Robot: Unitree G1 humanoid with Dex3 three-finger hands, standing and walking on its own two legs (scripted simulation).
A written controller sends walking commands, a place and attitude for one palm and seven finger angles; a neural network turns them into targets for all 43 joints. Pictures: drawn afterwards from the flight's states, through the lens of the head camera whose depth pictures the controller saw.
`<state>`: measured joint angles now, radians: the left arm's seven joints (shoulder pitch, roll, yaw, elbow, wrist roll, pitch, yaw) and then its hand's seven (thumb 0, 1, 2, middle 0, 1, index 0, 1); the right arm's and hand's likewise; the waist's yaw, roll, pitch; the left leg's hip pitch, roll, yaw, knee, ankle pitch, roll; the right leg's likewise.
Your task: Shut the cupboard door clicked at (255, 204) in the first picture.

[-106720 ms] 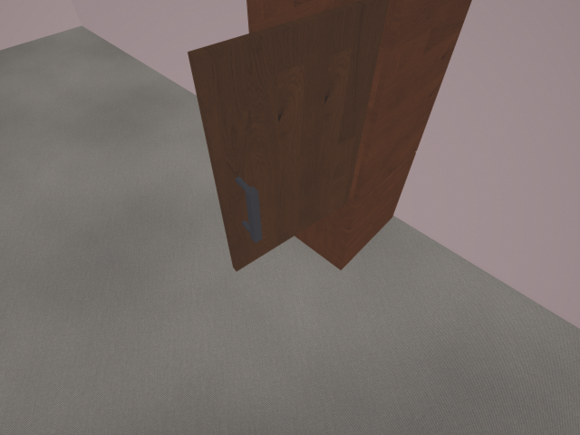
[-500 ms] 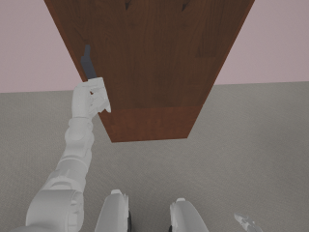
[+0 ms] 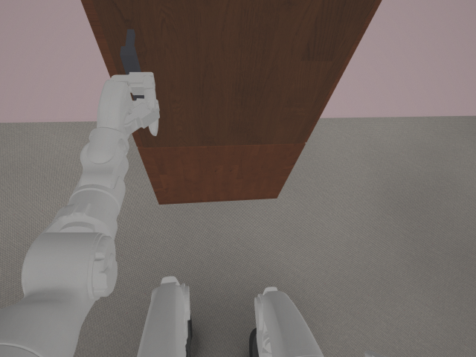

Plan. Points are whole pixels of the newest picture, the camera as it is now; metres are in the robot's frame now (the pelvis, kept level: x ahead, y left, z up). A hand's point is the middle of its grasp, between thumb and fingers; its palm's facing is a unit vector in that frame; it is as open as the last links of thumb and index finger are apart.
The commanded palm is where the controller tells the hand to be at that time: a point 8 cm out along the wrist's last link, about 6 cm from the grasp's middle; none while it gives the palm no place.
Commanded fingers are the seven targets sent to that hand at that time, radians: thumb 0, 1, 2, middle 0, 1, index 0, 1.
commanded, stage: push the door shut along its arc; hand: left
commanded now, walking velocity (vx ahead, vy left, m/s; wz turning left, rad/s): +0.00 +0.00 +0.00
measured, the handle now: (139, 81) +0.57 +0.15 +0.06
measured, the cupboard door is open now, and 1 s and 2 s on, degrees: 0 0 0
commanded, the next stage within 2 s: pull the fist back off the door in 0.04 s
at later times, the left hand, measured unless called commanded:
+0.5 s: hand (174, 103) +0.51 +0.09 +0.08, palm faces +0.06 -1.00 -0.01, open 3.2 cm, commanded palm +0.49 +0.14 +0.07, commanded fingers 0.00 0.90 0.90 -1.30 -1.50 -1.30 -1.50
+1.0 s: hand (166, 138) +0.44 +0.10 +0.07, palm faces +0.07 -1.00 -0.01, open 3.1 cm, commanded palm +0.42 +0.14 +0.07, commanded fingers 0.00 0.90 0.90 -1.30 -1.50 -1.30 -1.50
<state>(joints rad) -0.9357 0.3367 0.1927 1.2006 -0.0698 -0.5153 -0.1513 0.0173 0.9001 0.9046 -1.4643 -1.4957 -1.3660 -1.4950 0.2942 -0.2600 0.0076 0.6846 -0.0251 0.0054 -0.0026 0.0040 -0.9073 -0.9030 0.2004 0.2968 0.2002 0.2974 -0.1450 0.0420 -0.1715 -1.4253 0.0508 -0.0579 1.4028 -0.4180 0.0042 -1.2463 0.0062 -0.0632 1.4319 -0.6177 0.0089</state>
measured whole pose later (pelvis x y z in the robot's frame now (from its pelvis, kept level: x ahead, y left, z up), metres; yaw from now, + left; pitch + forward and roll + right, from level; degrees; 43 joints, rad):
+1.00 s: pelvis -0.04 +0.00 +0.01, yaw -4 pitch +21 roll -2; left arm -0.74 0.25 0.24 1.04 -0.08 -0.51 0.09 0.02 0.90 0.90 -1.31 -1.50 -1.30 -1.50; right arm 0.27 -0.26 0.01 0.66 -0.03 -0.05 -0.01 0.01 -0.91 -0.90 0.20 0.30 0.20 0.30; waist -0.13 0.03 -0.15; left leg -1.35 -0.01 -0.08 1.33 -0.43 0.00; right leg -1.23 0.05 0.00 1.36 -0.50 0.01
